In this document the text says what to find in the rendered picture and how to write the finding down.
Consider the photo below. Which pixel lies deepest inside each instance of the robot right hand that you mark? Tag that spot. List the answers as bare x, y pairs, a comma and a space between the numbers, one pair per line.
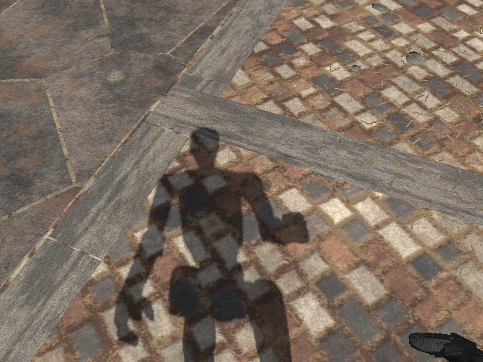
453, 347

